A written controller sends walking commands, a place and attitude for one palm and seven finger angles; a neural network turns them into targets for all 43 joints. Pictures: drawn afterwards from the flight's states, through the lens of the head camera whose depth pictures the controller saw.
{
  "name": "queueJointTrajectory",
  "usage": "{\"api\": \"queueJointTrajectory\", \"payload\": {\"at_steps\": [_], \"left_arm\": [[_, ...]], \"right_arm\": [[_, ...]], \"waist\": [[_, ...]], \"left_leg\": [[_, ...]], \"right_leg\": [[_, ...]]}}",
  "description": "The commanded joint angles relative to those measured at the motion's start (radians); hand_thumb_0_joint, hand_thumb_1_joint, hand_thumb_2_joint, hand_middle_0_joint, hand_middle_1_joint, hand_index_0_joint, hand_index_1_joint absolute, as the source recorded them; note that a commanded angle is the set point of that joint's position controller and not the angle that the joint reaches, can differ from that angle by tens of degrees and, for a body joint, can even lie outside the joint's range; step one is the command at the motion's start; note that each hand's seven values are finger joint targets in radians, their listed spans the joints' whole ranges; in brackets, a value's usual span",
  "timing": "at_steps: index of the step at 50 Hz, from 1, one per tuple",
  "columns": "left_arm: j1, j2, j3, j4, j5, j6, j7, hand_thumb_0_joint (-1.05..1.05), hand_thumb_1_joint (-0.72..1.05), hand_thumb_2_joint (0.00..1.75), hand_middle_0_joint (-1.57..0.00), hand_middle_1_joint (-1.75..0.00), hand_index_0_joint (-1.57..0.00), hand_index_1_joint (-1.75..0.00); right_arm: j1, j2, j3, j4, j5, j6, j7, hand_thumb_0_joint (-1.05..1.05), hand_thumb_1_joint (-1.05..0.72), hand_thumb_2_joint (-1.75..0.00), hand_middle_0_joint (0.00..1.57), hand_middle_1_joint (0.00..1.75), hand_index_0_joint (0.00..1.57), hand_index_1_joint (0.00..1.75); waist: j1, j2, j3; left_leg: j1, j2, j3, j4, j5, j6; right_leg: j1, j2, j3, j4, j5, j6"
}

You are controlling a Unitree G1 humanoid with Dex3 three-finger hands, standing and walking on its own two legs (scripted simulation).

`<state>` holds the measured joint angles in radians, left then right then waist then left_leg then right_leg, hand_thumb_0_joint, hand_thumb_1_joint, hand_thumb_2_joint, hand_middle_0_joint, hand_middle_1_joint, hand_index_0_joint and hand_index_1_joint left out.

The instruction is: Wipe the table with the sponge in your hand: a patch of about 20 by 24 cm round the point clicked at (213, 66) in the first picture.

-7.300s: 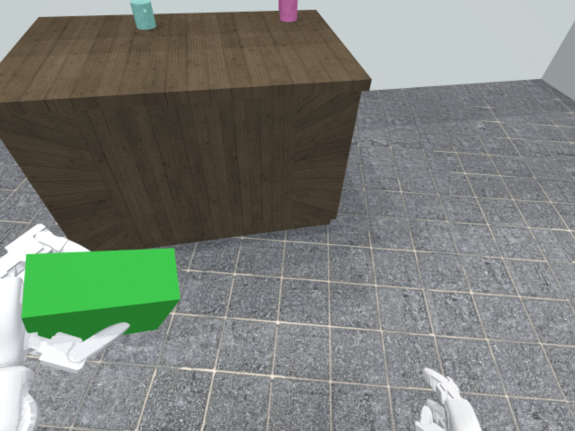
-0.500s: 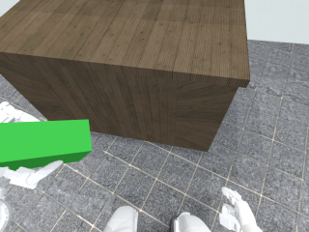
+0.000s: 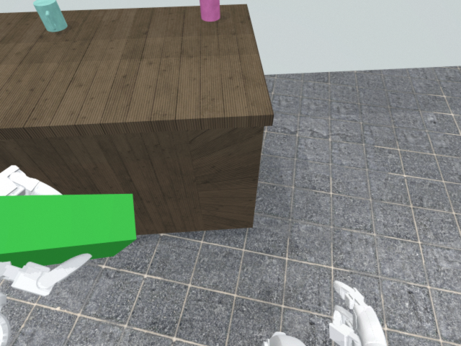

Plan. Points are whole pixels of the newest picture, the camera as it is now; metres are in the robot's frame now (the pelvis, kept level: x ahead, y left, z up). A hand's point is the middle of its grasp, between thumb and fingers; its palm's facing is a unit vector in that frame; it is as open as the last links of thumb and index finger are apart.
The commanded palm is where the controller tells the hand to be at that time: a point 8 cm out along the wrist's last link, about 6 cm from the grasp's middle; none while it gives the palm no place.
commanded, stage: turn to face it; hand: left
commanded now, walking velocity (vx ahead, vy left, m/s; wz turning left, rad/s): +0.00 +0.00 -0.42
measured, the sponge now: (88, 230) +0.22 +0.21 +0.15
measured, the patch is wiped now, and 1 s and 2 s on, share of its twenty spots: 0.00 0.00 0.00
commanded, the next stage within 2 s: take the last steps up to it in 0.32 s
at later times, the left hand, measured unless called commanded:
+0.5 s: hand (119, 217) +0.23 +0.17 +0.17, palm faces +0.21 -0.85 -0.48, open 10.0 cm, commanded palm +0.18 +0.21 +0.19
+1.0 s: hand (114, 199) +0.26 +0.18 +0.17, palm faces +0.25 -0.86 -0.44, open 10.0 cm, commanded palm +0.21 +0.23 +0.19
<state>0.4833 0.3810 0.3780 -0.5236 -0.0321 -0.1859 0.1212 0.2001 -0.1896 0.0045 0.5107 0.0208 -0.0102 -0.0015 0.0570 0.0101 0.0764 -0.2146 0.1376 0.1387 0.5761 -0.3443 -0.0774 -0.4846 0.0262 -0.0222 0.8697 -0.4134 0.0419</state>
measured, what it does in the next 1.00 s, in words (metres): steps on the spot: right foot, then left foot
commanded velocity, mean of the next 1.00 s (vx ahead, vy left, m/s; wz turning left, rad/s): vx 0.17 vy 0.09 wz -0.07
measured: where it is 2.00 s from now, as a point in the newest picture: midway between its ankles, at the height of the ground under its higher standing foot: outside the picture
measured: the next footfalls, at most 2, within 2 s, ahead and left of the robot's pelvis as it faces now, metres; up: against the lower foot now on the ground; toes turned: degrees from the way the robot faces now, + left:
right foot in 0.06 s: +0.08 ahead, -0.12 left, +0.00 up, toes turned -5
left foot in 0.40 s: +0.03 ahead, +0.09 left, +0.00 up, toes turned -6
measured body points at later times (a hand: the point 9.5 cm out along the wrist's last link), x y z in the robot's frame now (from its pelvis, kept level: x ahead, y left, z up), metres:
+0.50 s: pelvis -0.03 -0.03 +0.01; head +0.00 -0.03 +0.45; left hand +0.21 +0.21 +0.20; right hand +0.07 -0.32 -0.08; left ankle -0.01 +0.09 -0.73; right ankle +0.00 -0.12 -0.70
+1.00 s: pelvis +0.01 -0.02 +0.00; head +0.03 -0.02 +0.45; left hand +0.24 +0.23 +0.19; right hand +0.11 -0.29 -0.09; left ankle +0.04 +0.10 -0.73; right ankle -0.03 -0.13 -0.72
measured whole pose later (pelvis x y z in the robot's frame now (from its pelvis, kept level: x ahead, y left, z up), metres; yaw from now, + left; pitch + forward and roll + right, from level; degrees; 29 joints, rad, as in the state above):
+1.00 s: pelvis +0.01 -0.02 +0.00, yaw -10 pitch +0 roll +2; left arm 0.48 0.37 0.36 -0.49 -0.01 -0.24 0.16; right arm 0.23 -0.24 -0.03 0.62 0.00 -0.06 -0.06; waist 0.01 -0.02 0.06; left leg -0.26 0.03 0.13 0.53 -0.23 0.02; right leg -0.29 -0.08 -0.06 0.69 -0.41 0.01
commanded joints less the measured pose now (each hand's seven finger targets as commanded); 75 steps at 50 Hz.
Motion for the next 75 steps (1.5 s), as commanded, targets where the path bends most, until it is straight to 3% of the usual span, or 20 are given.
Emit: {"api": "queueJointTrajectory", "payload": {"at_steps": [1, 2, 4, 5, 10, 17, 22, 28, 32, 37, 46, 48, 50, 58, 59, 61, 64, 67, 73, 75], "left_arm": [[-0.196, 0.146, 0.060, -0.210, 0.011, -0.061, 0.033, 0.00, 0.10, 1.30, -1.20, -1.60, -1.20, -1.60], [-0.215, 0.165, 0.081, -0.188, 0.015, -0.063, 0.036, 0.00, 0.10, 1.30, -1.20, -1.60, -1.20, -1.60], [-0.153, 0.237, 0.161, -0.157, -0.002, -0.065, 0.050, 0.00, 0.10, 1.30, -1.20, -1.60, -1.20, -1.60], [-0.094, 0.256, 0.183, -0.178, -0.013, -0.063, 0.051, 0.00, 0.10, 1.30, -1.20, -1.60, -1.20, -1.60], [0.067, 0.233, 0.221, -0.293, -0.024, -0.096, 0.062, 0.00, 0.10, 1.30, -1.20, -1.60, -1.20, -1.60], [0.088, 0.189, 0.181, -0.227, -0.018, -0.076, 0.054, 0.00, 0.10, 1.30, -1.20, -1.60, -1.20, -1.60], [0.022, 0.172, 0.134, -0.193, 0.004, -0.080, 0.042, 0.00, 0.10, 1.30, -1.20, -1.60, -1.20, -1.60], [-0.116, 0.141, 0.042, -0.224, 0.032, -0.079, 0.059, 0.00, 0.10, 1.30, -1.20, -1.60, -1.20, -1.60], [-0.131, 0.222, 0.121, -0.139, 0.019, -0.078, 0.063, 0.00, 0.10, 1.30, -1.20, -1.60, -1.20, -1.60], [0.000, 0.188, 0.136, -0.126, 0.013, -0.117, 0.047, 0.00, 0.10, 1.30, -1.20, -1.60, -1.20, -1.60], [-0.099, 0.148, 0.070, -0.187, 0.016, -0.109, 0.066, 0.00, 0.10, 1.30, -1.20, -1.60, -1.20, -1.60], [-0.117, 0.143, 0.071, -0.214, 0.014, -0.115, 0.065, 0.00, 0.10, 1.30, -1.20, -1.60, -1.20, -1.60], [-0.139, 0.201, 0.104, -0.195, 0.021, -0.124, 0.057, 0.00, 0.10, 1.30, -1.20, -1.60, -1.20, -1.60], [-0.057, 0.156, 0.093, -0.152, 0.007, -0.111, 0.052, 0.00, 0.10, 1.30, -1.20, -1.60, -1.20, -1.60], [-0.066, 0.159, 0.097, -0.126, 0.012, -0.111, 0.052, 0.00, 0.10, 1.30, -1.20, -1.60, -1.20, -1.60], [-0.093, 0.196, 0.134, -0.085, -0.002, -0.105, 0.053, 0.00, 0.10, 1.30, -1.20, -1.60, -1.20, -1.60], [-0.053, 0.187, 0.136, -0.095, -0.004, -0.135, 0.039, 0.00, 0.10, 1.30, -1.20, -1.60, -1.20, -1.60], [-0.050, 0.172, 0.124, -0.131, 0.015, -0.157, 0.044, 0.00, 0.10, 1.30, -1.20, -1.60, -1.20, -1.60], [-0.042, 0.181, 0.126, -0.210, 0.018, -0.131, 0.073, 0.00, 0.10, 1.30, -1.20, -1.60, -1.20, -1.60], [-0.064, 0.180, 0.118, -0.239, 0.014, -0.138, 0.074, 0.00, 0.10, 1.30, -1.20, -1.60, -1.20, -1.60]], "right_arm": [[-0.031, -0.168, -0.062, -0.109, 0.002, -0.097, -0.010, 0.00, -0.90, -0.90, 0.20, 0.30, 0.20, 0.30], [-0.032, -0.160, -0.059, -0.105, 0.003, -0.101, -0.008, 0.00, -0.90, -0.90, 0.20, 0.30, 0.20, 0.30], [-0.074, -0.119, -0.056, -0.131, 0.007, -0.094, -0.014, 0.00, -0.90, -0.90, 0.20, 0.30, 0.20, 0.30], [-0.091, -0.125, -0.063, -0.119, 0.002, -0.080, -0.016, 0.00, -0.90, -0.90, 0.20, 0.30, 0.20, 0.30], [-0.131, -0.085, -0.026, -0.088, -0.017, -0.028, -0.014, 0.00, -0.90, -0.90, 0.20, 0.30, 0.20, 0.30], [-0.072, -0.115, -0.043, -0.088, -0.007, -0.029, -0.033, 0.00, -0.90, -0.90, 0.20, 0.30, 0.20, 0.30], [-0.090, -0.137, -0.056, -0.094, -0.010, -0.064, -0.061, 0.00, -0.90, -0.90, 0.20, 0.30, 0.20, 0.30], [-0.066, -0.159, -0.053, -0.047, -0.011, -0.122, -0.061, 0.00, -0.90, -0.90, 0.20, 0.30, 0.20, 0.30], [-0.088, -0.141, -0.068, -0.039, -0.014, -0.105, -0.059, 0.00, -0.90, -0.90, 0.20, 0.30, 0.20, 0.30], [-0.086, -0.098, -0.034, -0.025, -0.025, -0.069, -0.052, 0.00, -0.90, -0.90, 0.20, 0.30, 0.20, 0.30], [-0.041, -0.116, -0.062, -0.045, -0.025, -0.104, -0.071, 0.00, -0.90, -0.90, 0.20, 0.30, 0.20, 0.30], [-0.044, -0.155, -0.075, -0.062, -0.016, -0.109, -0.069, 0.00, -0.90, -0.90, 0.20, 0.30, 0.20, 0.30], [-0.054, -0.128, -0.067, -0.043, -0.019, -0.125, -0.071, 0.00, -0.90, -0.90, 0.20, 0.30, 0.20, 0.30], [-0.052, -0.130, -0.057, -0.007, -0.016, -0.154, -0.058, 0.00, -0.90, -0.90, 0.20, 0.30, 0.20, 0.30], [-0.055, -0.122, -0.058, -0.007, -0.014, -0.146, -0.059, 0.00, -0.90, -0.90, 0.20, 0.30, 0.20, 0.30], [-0.080, -0.111, -0.059, -0.031, -0.010, -0.133, -0.045, 0.00, -0.90, -0.90, 0.20, 0.30, 0.20, 0.30], [-0.082, -0.100, -0.045, 0.000, -0.017, -0.104, -0.036, 0.00, -0.90, -0.90, 0.20, 0.30, 0.20, 0.30], [-0.088, -0.087, -0.040, -0.012, -0.022, -0.091, -0.040, 0.00, -0.90, -0.90, 0.20, 0.30, 0.20, 0.30], [-0.077, -0.081, -0.061, -0.049, -0.029, -0.103, -0.057, 0.00, -0.90, -0.90, 0.20, 0.30, 0.20, 0.30], [-0.044, -0.110, -0.081, -0.055, -0.018, -0.104, -0.066, 0.00, -0.90, -0.90, 0.20, 0.30, 0.20, 0.30]], "waist": [[-0.047, 0.169, -0.099], [-0.047, 0.090, -0.120], [-0.020, -0.338, -0.219], [-0.013, -0.258, -0.231], [-0.043, -0.102, -0.301], [-0.059, -0.098, -0.262], [-0.049, 0.291, -0.151], [-0.066, 0.212, -0.125], [-0.045, -0.213, -0.101], [-0.061, -0.096, -0.138], [-0.070, -0.071, -0.171], [-0.067, 0.219, -0.168], [-0.065, 0.283, -0.137], [-0.053, 0.162, -0.150], [-0.051, 0.054, -0.169], [-0.048, -0.303, -0.156], [-0.058, -0.113, -0.083], [-0.064, -0.146, -0.148], [-0.054, -0.153, -0.209], [-0.079, 0.001, -0.244]], "left_leg": [[-0.045, 0.173, -0.011, 0.026, 0.368, 0.084], [-0.092, 0.129, 0.007, 0.149, 0.281, 0.060], [-0.295, -0.071, -0.050, 0.540, -0.277, 0.003], [-0.277, -0.057, -0.153, 0.622, -0.272, 0.008], [-0.231, -0.059, -0.136, 0.396, -0.158, 0.008], [0.015, -0.096, -0.096, -0.061, 0.010, 0.044], [-0.105, 0.260, -0.383, -0.332, 0.128, 0.246], [-0.122, 0.072, -0.152, -0.115, 0.091, 0.156], [-0.376, -0.094, -0.115, 0.447, -0.178, 0.072], [-0.319, -0.046, -0.124, 0.346, -0.030, 0.064], [0.077, -0.092, -0.011, -0.178, 0.052, 0.104], [0.223, 0.134, -0.318, -0.236, 0.202, 0.218], [0.110, 0.232, -0.493, -0.329, 0.019, 0.327], [-0.073, 0.072, -0.159, -0.118, 0.177, 0.198], [-0.166, 0.033, -0.123, 0.021, 0.135, 0.170], [-0.478, -0.125, -0.068, 0.485, -0.191, 0.078], [-0.503, -0.053, -0.173, 0.638, -0.058, 0.047], [-0.361, -0.040, -0.103, 0.353, -0.020, 0.055], [-0.034, -0.147, 0.074, -0.087, 0.175, 0.067], [0.161, -0.072, -0.002, -0.162, 0.267, 0.102]], "right_leg": [[0.276, 0.009, -0.110, -0.329, 0.159, 0.009], [0.343, -0.049, -0.034, -0.396, 0.292, -0.028], [0.397, -0.343, 0.490, -0.508, 0.723, -0.191], [0.339, -0.349, 0.532, -0.545, 0.544, -0.184], [0.417, -0.279, 0.301, -0.466, 0.613, -0.218], [0.238, -0.224, 0.323, -0.508, 0.287, -0.161], [0.089, 0.002, 0.043, 0.069, -0.069, -0.019], [0.316, -0.023, -0.091, -0.394, 0.081, -0.032], [0.327, -0.433, 0.572, -0.694, -0.139, -0.242], [0.332, -0.356, 0.221, -0.607, 0.248, -0.217], [0.256, -0.239, 0.097, -0.417, 0.069, -0.115], [0.017, -0.072, -0.058, -0.090, -0.044, -0.036], [-0.065, -0.087, -0.024, 0.179, -0.189, -0.030], [0.310, -0.063, -0.134, -0.354, 0.073, -0.030], [0.425, -0.124, -0.039, -0.447, 0.145, -0.066], [0.518, -0.497, 0.553, -0.599, 0.232, -0.241], [0.429, -0.443, 0.315, -0.571, 0.440, -0.231], [0.434, -0.372, 0.079, -0.493, 0.732, -0.177], [0.404, -0.293, 0.000, -0.374, 0.657, -0.116], [0.281, -0.233, -0.040, -0.170, 0.495, -0.070]]}}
